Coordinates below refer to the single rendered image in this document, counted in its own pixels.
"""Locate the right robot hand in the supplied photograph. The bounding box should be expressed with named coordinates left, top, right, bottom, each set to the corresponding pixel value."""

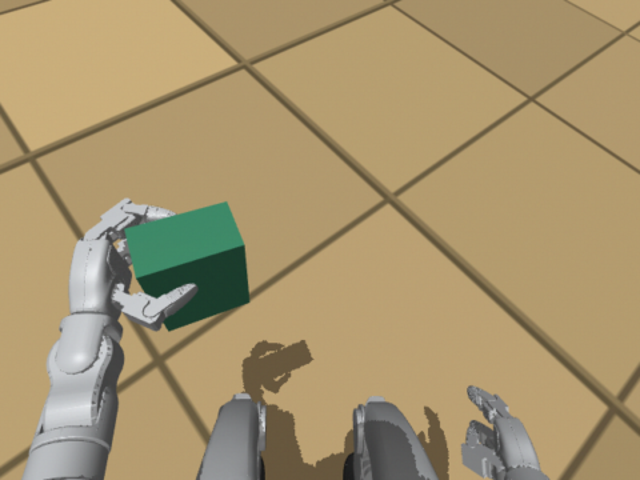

left=461, top=386, right=541, bottom=480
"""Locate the carton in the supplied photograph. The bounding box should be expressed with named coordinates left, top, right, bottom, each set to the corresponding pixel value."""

left=124, top=202, right=250, bottom=331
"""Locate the left robot arm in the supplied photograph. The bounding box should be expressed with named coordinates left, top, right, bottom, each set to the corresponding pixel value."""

left=21, top=311, right=124, bottom=480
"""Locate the left robot hand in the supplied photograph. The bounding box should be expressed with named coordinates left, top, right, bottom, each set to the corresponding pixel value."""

left=68, top=198, right=198, bottom=332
